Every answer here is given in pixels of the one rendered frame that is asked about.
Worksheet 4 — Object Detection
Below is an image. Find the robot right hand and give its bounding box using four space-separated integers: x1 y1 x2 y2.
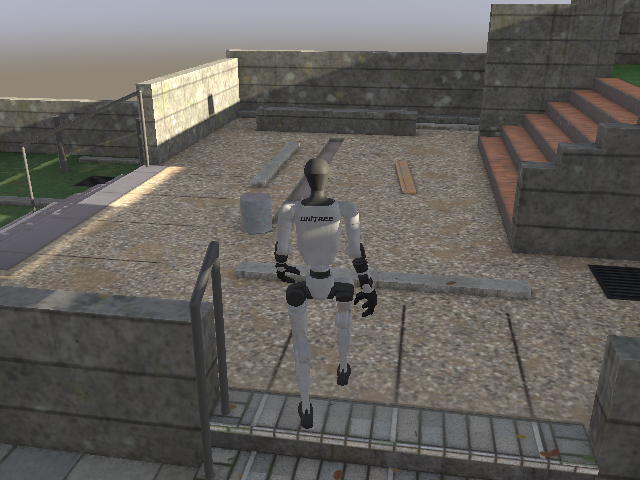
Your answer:
354 289 377 317

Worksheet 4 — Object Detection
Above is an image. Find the left robot upper arm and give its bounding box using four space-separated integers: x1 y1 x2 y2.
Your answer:
276 201 298 256

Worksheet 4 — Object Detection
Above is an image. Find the left robot thigh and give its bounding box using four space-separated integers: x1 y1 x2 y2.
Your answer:
286 281 311 363

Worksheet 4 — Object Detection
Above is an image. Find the robot left hand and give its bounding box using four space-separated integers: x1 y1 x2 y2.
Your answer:
276 265 300 283

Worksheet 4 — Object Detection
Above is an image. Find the left robot forearm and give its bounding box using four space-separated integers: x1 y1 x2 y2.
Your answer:
274 241 288 272

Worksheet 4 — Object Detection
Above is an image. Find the humanoid robot head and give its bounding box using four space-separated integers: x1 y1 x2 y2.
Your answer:
301 158 335 206

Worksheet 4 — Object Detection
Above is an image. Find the right robot upper arm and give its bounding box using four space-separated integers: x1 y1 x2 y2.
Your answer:
338 201 362 259

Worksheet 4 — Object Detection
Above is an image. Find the right robot forearm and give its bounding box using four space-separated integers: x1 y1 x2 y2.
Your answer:
352 243 374 293

